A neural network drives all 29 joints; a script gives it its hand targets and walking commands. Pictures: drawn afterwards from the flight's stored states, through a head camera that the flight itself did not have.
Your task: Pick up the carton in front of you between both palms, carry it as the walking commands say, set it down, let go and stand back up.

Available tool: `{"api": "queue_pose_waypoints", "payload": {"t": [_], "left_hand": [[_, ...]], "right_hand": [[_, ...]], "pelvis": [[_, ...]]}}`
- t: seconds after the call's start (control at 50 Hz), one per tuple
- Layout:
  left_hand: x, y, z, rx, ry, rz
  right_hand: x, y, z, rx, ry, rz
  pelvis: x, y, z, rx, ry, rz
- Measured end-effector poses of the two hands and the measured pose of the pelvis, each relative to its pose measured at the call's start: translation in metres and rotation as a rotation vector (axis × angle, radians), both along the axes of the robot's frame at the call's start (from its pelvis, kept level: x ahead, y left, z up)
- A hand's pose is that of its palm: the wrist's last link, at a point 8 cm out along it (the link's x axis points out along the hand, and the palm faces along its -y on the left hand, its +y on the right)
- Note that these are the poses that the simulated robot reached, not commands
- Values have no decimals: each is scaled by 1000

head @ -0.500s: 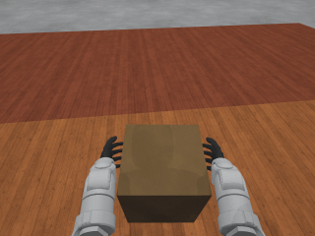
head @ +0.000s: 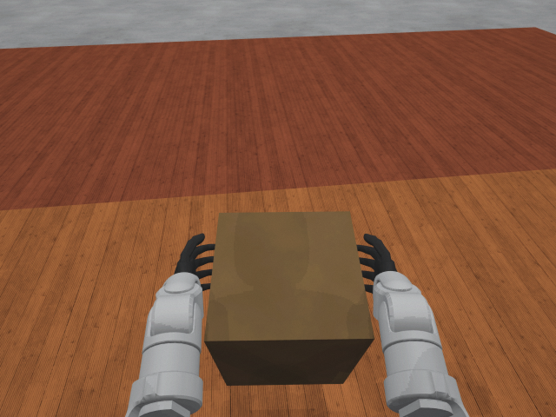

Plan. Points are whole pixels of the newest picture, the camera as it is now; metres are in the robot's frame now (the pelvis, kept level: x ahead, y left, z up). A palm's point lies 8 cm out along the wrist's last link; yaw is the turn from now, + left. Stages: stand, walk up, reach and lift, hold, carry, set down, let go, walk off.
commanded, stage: reach and lift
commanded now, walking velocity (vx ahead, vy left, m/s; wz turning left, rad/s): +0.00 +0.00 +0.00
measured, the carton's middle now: (284, 303) +0.30 +0.00 -0.05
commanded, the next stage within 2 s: hold in 0.38 s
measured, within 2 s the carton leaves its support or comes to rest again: neither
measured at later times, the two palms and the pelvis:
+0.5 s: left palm (183, 276) +0.30 +0.15 +0.05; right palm (386, 275) +0.29 -0.15 +0.05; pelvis +0.01 +0.00 +0.00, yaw +0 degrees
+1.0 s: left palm (181, 275) +0.29 +0.15 +0.06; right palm (386, 274) +0.29 -0.15 +0.06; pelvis +0.00 +0.00 +0.00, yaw +0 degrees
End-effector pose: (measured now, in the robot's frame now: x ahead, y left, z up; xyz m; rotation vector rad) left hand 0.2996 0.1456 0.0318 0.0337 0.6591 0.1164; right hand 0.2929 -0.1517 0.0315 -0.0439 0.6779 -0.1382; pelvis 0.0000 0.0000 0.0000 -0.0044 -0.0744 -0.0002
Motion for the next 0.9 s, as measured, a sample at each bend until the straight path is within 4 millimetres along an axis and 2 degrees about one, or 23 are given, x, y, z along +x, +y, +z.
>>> {"api": "queue_pose_waypoints", "payload": {"t": [0.34, 0.58, 0.9], "left_hand": [[1, 0, 9, 8, -7, -12], [-5, 3, 25, 4, -25, 3], [-8, 3, 25, -6, -16, 15]], "right_hand": [[0, 0, 8, -4, -7, 6], [-4, 3, 23, 0, -25, 8], [-6, 3, 24, 8, -17, 4]], "pelvis": [[8, 0, 2, -1, -16, -1], [3, 1, 2, -1, -45, -4], [-5, 0, 1, -1, -61, -2]]}}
